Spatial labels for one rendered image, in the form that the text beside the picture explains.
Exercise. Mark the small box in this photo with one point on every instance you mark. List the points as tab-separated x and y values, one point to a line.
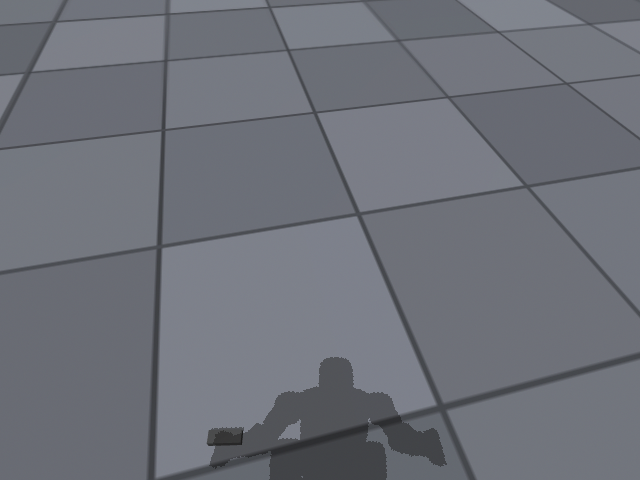
225	437

